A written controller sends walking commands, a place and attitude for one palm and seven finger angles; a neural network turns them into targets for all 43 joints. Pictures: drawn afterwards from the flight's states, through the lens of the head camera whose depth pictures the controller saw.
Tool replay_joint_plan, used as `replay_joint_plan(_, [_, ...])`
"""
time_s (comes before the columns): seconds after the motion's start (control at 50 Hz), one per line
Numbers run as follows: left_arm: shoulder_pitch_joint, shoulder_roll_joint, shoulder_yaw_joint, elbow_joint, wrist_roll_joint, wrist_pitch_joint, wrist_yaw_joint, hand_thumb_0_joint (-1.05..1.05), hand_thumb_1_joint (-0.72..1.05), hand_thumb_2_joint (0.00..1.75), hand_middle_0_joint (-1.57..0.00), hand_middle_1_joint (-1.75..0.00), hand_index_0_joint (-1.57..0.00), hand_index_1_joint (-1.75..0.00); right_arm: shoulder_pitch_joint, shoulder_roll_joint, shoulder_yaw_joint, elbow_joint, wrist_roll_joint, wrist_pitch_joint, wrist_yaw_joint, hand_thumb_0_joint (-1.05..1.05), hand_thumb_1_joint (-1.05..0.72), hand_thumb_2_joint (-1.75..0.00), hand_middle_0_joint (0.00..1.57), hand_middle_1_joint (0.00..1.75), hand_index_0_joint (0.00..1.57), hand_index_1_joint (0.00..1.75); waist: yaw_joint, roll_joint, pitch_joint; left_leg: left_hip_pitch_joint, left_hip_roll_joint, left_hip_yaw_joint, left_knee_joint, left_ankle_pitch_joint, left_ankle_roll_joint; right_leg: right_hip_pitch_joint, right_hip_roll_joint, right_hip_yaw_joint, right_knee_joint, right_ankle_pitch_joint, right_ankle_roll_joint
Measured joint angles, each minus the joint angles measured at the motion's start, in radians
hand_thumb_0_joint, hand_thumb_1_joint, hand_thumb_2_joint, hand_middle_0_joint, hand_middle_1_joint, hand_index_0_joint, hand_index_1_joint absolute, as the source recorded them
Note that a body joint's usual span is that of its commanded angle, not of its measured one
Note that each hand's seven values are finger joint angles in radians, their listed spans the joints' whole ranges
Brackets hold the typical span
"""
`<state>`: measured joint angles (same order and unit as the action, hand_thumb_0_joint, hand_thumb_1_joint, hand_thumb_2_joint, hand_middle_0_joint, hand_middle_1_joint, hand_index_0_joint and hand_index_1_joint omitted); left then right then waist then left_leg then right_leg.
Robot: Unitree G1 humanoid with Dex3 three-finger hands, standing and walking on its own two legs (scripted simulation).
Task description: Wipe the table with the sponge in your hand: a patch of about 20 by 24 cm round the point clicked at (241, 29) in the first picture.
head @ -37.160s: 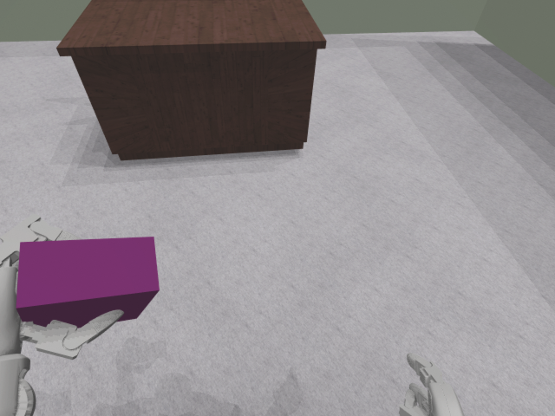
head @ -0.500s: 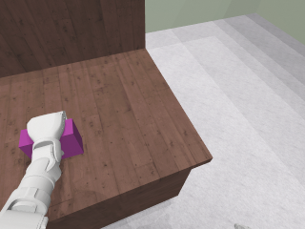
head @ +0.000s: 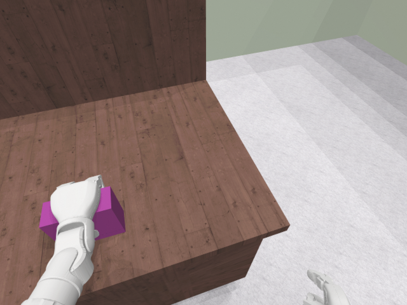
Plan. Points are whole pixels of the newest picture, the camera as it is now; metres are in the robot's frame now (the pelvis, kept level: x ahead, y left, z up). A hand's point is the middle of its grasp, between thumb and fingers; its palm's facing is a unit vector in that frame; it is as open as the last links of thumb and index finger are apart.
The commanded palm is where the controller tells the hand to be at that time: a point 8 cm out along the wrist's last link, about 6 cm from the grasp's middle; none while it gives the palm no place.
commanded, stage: wipe back along the first lane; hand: left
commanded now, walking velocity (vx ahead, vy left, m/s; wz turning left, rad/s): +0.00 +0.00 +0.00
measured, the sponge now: (89, 221) +0.29 +0.30 -0.05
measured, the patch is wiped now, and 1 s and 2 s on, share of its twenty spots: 1.00 1.00 1.00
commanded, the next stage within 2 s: lift the sponge slowly off the table in 0.36 s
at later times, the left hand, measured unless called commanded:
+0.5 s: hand (86, 236) +0.24 +0.27 -0.01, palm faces -0.06 -0.03 -1.00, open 9.8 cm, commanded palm +0.21 +0.25 +0.02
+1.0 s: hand (82, 247) +0.22 +0.26 +0.00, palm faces -0.07 -0.09 -0.99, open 9.8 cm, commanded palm +0.20 +0.26 +0.06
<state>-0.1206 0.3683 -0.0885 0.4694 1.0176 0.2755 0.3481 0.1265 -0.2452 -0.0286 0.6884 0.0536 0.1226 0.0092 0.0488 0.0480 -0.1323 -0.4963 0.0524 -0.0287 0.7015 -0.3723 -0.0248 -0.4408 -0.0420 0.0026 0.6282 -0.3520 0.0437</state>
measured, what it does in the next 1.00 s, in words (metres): stands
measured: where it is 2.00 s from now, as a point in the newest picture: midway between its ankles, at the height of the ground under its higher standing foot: outside the picture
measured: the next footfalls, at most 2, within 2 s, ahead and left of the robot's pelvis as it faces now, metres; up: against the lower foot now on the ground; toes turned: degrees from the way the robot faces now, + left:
none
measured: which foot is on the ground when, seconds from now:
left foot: down 0.00-1.00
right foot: down 0.00-1.00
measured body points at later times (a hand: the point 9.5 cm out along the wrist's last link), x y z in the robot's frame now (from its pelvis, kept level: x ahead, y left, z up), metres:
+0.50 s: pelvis -0.02 -0.01 +0.00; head +0.00 -0.03 +0.45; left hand +0.24 +0.27 +0.04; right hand +0.17 -0.25 -0.11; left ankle -0.02 +0.13 -0.72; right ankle -0.03 -0.16 -0.72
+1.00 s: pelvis -0.02 -0.01 +0.01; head -0.01 -0.03 +0.45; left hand +0.22 +0.27 +0.05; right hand +0.18 -0.25 -0.10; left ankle -0.02 +0.13 -0.72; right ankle -0.03 -0.16 -0.72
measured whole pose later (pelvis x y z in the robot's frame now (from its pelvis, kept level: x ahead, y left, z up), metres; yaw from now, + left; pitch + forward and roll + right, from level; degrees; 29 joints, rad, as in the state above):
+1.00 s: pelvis -0.02 -0.01 +0.01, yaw +0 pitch +4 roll -1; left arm 0.09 0.37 -0.09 0.26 0.99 0.24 0.28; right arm 0.10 -0.24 -0.04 0.70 0.04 0.06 -0.04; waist 0.08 0.06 -0.06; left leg -0.39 0.06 -0.03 0.64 -0.32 -0.04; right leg -0.35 -0.03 0.01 0.61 -0.32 0.03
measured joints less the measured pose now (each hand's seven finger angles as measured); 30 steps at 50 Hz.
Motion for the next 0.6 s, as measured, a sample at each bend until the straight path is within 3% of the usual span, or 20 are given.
replay_joint_plan(0.46, [0.159, -0.016, -0.008, -0.148, 0.004, -0.007, -0.008, 0.00, -0.46, 1.08, -0.72, -1.37, -0.73, -1.40, -0.009, -0.004, -0.002, -0.008, -0.007, -0.033, -0.019, 0.01, -0.91, -0.90, 0.20, 0.29, 0.20, 0.30, 0.019, 0.009, 0.022, 0.034, 0.007, 0.001, -0.014, 0.021, -0.015, 0.015, 0.007, 0.003, 0.022, 0.002, -0.007])
replay_joint_plan(0.6, [0.143, -0.019, -0.013, -0.139, -0.001, -0.001, -0.021, 0.00, -0.46, 1.08, -0.72, -1.37, -0.73, -1.40, -0.016, 0.001, -0.001, 0.006, -0.009, -0.035, -0.034, 0.01, -0.91, -0.90, 0.20, 0.29, 0.20, 0.30, 0.023, 0.009, 0.035, 0.037, 0.006, -0.001, -0.016, 0.030, -0.016, 0.015, 0.007, 0.003, 0.029, 0.006, -0.009])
